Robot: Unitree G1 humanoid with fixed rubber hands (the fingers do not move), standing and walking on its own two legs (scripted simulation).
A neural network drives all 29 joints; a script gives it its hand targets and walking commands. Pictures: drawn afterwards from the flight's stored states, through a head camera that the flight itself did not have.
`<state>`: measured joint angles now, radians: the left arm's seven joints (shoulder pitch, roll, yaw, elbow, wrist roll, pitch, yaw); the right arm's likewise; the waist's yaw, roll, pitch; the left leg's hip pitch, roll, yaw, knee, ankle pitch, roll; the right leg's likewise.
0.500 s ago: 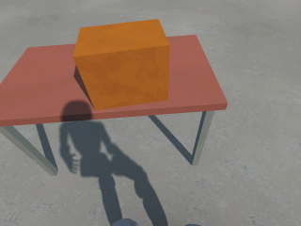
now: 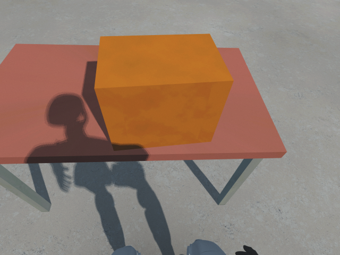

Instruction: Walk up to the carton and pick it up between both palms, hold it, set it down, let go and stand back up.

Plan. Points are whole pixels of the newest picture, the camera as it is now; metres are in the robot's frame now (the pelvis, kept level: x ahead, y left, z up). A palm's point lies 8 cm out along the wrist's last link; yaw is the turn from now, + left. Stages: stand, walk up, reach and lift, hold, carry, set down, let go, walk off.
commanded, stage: walk up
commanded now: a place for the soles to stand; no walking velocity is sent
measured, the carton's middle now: (160, 93) +0.55 +0.03 +0.03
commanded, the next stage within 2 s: none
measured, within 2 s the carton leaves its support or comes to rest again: neither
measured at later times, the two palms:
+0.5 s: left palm out of the picture +0.15 +0.22 -0.12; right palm out of the picture +0.09 -0.25 -0.11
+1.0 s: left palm out of the picture +0.07 +0.23 -0.12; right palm out of the picture +0.05 -0.24 -0.12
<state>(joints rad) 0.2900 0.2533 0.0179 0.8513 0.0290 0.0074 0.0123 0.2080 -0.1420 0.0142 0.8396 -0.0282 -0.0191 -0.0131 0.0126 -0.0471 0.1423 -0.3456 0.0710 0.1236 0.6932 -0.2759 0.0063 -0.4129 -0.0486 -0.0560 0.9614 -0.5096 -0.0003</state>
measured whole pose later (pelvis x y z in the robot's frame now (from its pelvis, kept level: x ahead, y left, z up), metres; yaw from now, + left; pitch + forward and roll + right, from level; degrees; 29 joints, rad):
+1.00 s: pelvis +0.04 -0.01 +0.02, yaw +0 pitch -1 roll +0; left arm 0.26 0.22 -0.03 1.05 0.01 0.01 -0.01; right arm 0.31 -0.19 0.04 1.03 -0.01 -0.01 0.00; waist -0.01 -0.01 0.01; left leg -0.23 0.05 0.05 0.50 -0.24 -0.02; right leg -0.23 -0.01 -0.09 0.49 -0.24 -0.02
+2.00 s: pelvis +0.07 -0.03 +0.00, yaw +14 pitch -1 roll -2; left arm 0.22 0.26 -0.01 0.96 0.03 0.08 -0.01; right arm 0.29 -0.19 0.02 0.91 -0.01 0.00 -0.04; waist 0.00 -0.02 0.08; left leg -0.36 0.00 -0.16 0.75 -0.37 -0.05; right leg -0.22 -0.05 -0.28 0.69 -0.43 -0.05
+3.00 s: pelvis +0.02 -0.07 +0.00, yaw +7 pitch +0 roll +1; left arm 0.10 0.23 0.14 0.46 0.00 0.55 0.01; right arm 0.07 -0.20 0.02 0.69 0.05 0.10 0.03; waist 0.06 -0.10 0.13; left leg -0.43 0.07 0.02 0.68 -0.24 -0.04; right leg -0.39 0.03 -0.10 0.73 -0.34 -0.09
